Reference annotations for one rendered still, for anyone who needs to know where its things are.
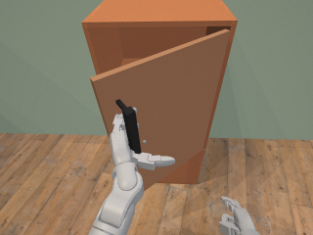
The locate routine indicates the robot left forearm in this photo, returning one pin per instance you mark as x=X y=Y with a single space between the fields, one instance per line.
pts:
x=117 y=210

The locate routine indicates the handle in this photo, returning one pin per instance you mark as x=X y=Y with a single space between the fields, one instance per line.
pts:
x=131 y=126

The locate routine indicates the cupboard door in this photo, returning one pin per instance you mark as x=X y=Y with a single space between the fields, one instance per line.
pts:
x=173 y=92

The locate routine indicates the robot left hand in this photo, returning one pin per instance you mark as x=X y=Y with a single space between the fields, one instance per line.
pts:
x=121 y=153

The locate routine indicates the robot right hand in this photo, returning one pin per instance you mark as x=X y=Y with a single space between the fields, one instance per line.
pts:
x=234 y=225

